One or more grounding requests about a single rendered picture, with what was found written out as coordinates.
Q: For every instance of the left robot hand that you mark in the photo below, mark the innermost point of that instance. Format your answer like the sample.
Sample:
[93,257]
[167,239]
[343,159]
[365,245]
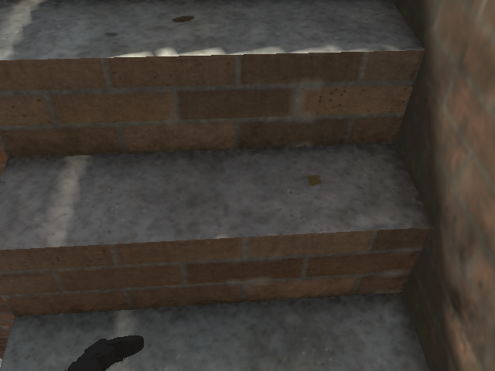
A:
[104,353]

